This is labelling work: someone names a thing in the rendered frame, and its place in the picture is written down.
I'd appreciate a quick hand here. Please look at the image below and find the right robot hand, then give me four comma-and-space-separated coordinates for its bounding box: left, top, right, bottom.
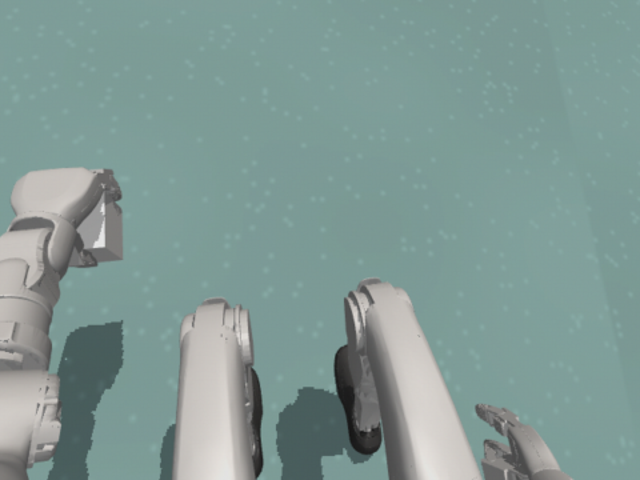
475, 404, 561, 480

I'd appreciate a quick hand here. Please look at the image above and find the right robot foot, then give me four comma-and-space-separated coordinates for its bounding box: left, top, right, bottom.
334, 345, 382, 455

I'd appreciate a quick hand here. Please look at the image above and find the left robot arm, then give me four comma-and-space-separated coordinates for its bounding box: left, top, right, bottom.
0, 211, 77, 480

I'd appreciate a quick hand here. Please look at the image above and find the left robot hand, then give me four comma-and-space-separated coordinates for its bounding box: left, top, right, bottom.
10, 167, 122, 268

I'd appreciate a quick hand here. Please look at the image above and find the small box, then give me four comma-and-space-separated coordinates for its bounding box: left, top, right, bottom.
76, 190, 123, 263

